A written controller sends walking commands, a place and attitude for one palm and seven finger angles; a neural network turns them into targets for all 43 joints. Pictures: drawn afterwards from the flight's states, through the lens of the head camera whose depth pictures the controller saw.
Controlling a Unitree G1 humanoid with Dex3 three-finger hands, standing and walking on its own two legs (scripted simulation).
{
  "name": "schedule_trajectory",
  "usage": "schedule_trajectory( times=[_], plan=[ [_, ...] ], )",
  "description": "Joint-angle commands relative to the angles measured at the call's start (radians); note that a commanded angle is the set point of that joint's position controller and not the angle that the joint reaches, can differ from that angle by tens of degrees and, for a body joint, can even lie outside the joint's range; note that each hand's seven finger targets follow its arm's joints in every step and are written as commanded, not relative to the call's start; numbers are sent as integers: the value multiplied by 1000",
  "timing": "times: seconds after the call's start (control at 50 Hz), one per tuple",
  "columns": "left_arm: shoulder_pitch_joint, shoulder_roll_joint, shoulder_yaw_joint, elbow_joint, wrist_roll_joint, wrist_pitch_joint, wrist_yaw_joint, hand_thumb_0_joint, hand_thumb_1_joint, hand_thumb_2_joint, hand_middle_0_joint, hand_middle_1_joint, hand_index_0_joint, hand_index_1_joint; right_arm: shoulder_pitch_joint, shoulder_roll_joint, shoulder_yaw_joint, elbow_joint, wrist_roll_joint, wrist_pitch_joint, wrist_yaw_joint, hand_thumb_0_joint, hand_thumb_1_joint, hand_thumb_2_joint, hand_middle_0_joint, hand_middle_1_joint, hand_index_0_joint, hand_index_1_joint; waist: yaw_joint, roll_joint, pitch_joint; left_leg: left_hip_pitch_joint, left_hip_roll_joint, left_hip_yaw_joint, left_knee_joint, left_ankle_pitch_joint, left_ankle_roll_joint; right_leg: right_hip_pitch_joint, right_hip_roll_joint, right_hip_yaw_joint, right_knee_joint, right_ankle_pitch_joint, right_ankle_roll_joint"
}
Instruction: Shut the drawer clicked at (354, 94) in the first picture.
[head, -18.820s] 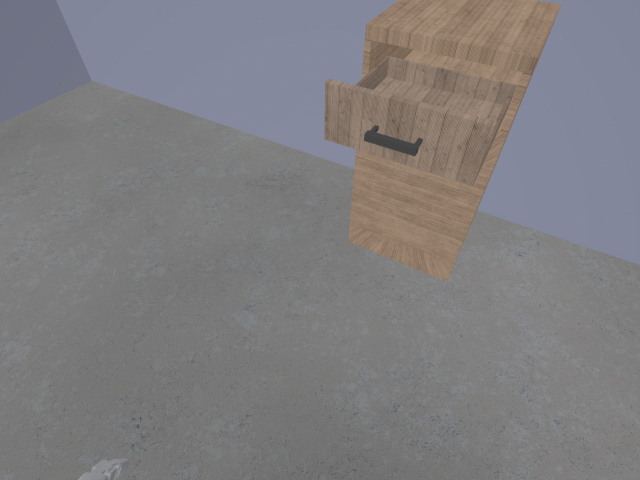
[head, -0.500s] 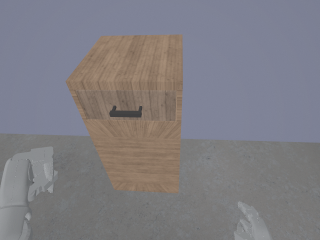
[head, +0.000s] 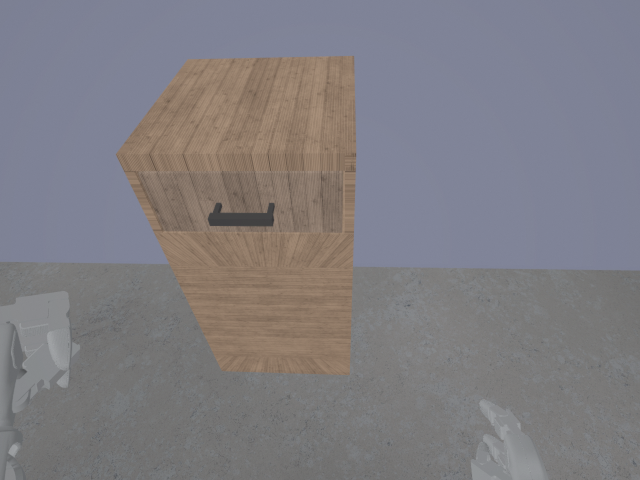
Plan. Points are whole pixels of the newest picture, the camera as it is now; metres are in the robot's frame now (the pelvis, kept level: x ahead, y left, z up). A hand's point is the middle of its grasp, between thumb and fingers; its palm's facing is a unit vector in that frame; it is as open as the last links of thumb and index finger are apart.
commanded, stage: step back with the hand held close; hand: left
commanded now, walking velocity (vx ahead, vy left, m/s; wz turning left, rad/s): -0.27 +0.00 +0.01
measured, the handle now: (243, 213) +0.59 +0.22 -0.02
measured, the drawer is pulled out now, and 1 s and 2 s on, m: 0.00 0.00 0.00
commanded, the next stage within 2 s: stop stepping back and stand still in 1.24 s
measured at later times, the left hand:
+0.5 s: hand (12, 426) +0.12 +0.27 +0.15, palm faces +0.37 -0.78 -0.51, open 3.2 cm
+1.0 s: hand out of the picture +0.07 +0.26 +0.15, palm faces +0.31 -0.80 -0.52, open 3.2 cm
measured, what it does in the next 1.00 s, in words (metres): walks backwards: right foot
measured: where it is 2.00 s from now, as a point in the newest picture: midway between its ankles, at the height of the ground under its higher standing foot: outside the picture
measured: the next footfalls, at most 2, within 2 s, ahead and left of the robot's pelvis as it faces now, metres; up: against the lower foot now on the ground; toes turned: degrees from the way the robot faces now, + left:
right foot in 0.88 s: -0.14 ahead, -0.10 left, +0.00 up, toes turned +5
left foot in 1.32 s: -0.15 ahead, +0.12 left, +0.00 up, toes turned +2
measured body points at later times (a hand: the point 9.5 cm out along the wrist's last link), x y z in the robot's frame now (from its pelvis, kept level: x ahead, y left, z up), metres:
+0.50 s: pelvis -0.07 +0.02 -0.01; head -0.05 +0.02 +0.44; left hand +0.10 +0.31 +0.18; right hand +0.12 -0.21 -0.09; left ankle -0.02 +0.11 -0.74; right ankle -0.01 -0.11 -0.74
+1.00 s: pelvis -0.13 +0.02 -0.01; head -0.06 +0.03 +0.43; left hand +0.05 +0.30 +0.18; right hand +0.06 -0.22 -0.10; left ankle -0.02 +0.11 -0.74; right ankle -0.18 -0.10 -0.74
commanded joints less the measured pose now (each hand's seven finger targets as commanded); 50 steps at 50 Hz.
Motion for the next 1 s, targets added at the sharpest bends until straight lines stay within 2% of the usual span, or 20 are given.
schedule_trajectory(
  times=[0.0,0.06,0.14,0.2,0.28,0.36,0.44,0.52,0.58,0.64,0.7,0.72,0.78,0.84,0.86,0.88,0.9,0.94,0.96,0.98],
  plan=[
    [33,144,98,-163,1,-74,9,0,900,900,-1400,-1600,-1400,-1600,-105,-111,-54,-171,-4,-4,-1,0,-900,-900,200,300,200,300,-27,-55,-67,-26,28,-43,-35,313,31,-28,-112,109,-39,380,3],
    [89,164,118,-210,-1,-77,14,0,900,900,-1400,-1600,-1400,-1600,-117,-112,-62,-193,-1,16,-1,0,-900,-900,200,300,200,300,-19,-33,-153,-28,40,-56,-40,425,32,20,-101,82,13,429,10],
    [120,207,162,-275,-3,-84,26,0,900,900,-1400,-1600,-1400,-1600,-119,-105,-71,-218,7,32,-7,0,-900,-900,200,300,200,300,-17,-84,-196,-63,48,-68,-32,435,31,30,-93,83,46,442,16],
    [124,214,165,-316,0,-91,33,0,900,900,-1400,-1600,-1400,-1600,-114,-110,-70,-227,5,32,-15,0,-900,-900,200,300,200,300,-14,-15,-185,-107,55,-89,-57,410,32,24,-74,73,76,381,21],
    [113,208,165,-304,8,-97,37,0,900,900,-1400,-1600,-1400,-1600,-111,-112,-72,-225,3,19,-22,0,-900,-900,200,300,200,300,-15,20,-130,-224,83,-117,-119,275,50,34,-45,65,128,264,32],
    [82,182,147,-290,21,-108,37,0,900,900,-1400,-1600,-1400,-1600,-101,-124,-74,-225,4,-3,-23,0,-900,-900,200,300,200,300,-23,23,-78,-402,99,-146,-174,-25,76,92,-34,80,177,199,32],
    [60,176,145,-285,32,-120,42,0,900,900,-1400,-1600,-1400,-1600,-84,-125,-75,-223,7,-20,-20,0,-900,-900,200,300,200,300,-35,-48,-45,-497,87,-150,-152,-220,87,87,-49,122,149,130,28],
    [37,187,141,-317,34,-132,47,0,900,900,-1400,-1600,-1400,-1600,-70,-121,-75,-217,-1,-32,-17,0,-900,-900,200,300,200,300,-44,-130,-37,-376,24,-113,-12,-232,61,-110,-107,207,-25,-107,-4],
    [27,199,137,-344,25,-143,60,0,900,900,-1400,-1600,-1400,-1600,-63,-108,-69,-198,-6,-34,-18,0,-900,-900,200,300,200,300,-53,-155,-50,-197,-7,-88,104,-148,32,-311,-155,215,-113,-236,-31],
    [47,201,145,-361,23,-152,71,0,900,900,-1400,-1600,-1400,-1600,-63,-117,-66,-193,-8,-37,-22,0,-900,-900,200,300,200,300,-55,-61,-66,-224,20,-137,5,-157,39,-276,-106,145,-45,-202,-9],
    [66,204,185,-363,51,-165,71,0,900,900,-1400,-1600,-1400,-1600,-96,-142,-71,-210,-8,-51,-31,0,-900,-900,200,300,200,300,-35,182,-73,-635,201,-353,-337,-451,119,109,47,60,361,-25,44],
    [68,204,192,-344,62,-168,66,0,900,900,-1400,-1600,-1400,-1600,-98,-130,-76,-213,-7,-52,-31,0,-900,-900,200,300,200,300,-26,178,-76,-698,238,-367,-352,-486,138,161,57,66,440,-7,48],
    [92,220,208,-340,57,-174,58,0,900,900,-1400,-1600,-1400,-1600,-97,-122,-83,-220,-6,-68,-27,0,-900,-900,200,300,200,300,-24,55,-78,-611,210,-318,-243,-285,140,110,56,97,366,-18,41],
    [140,197,189,-320,35,-189,36,0,900,900,-1400,-1600,-1400,-1600,-85,-131,-81,-188,-12,-80,-18,0,-900,-900,200,300,200,300,-32,22,-42,-514,147,-270,-178,-195,116,43,49,103,164,44,27],
    [135,195,178,-343,29,-196,32,0,900,900,-1400,-1600,-1400,-1600,-73,-134,-78,-176,-13,-83,-13,0,-900,-900,200,300,200,300,-42,35,-68,-425,125,-243,-146,-51,99,14,29,114,125,150,20],
    [110,207,173,-359,15,-207,29,0,900,900,-1400,-1600,-1400,-1600,-69,-122,-72,-153,-12,-83,-8,0,-900,-900,200,300,200,300,-39,-3,-121,-254,102,-202,-79,209,82,-74,7,131,85,239,17],
    [85,224,178,-368,13,-218,25,0,900,900,-1400,-1600,-1400,-1600,-78,-127,-73,-137,-19,-84,-9,0,-900,-900,200,300,200,300,-33,13,-183,-139,100,-164,-51,379,68,-108,2,124,87,284,25],
    [84,243,181,-400,8,-222,28,0,900,900,-1400,-1600,-1400,-1600,-51,-109,-76,-130,-17,-72,-3,0,-900,-900,200,300,200,300,-41,5,-348,158,84,-88,42,752,53,-198,-16,117,97,460,66],
    [107,245,178,-423,6,-218,27,0,900,900,-1400,-1600,-1400,-1600,-48,-106,-80,-130,-11,-73,1,0,-900,-900,200,300,200,300,-38,-35,-426,240,92,-86,68,817,57,-195,-6,104,119,434,92],
    [150,253,191,-420,-5,-208,23,0,900,900,-1400,-1600,-1400,-1600,-55,-115,-86,-146,-7,-71,4,0,-900,-900,200,300,200,300,-33,-28,-434,235,112,-103,48,772,69,-208,5,104,139,270,93]
  ],
)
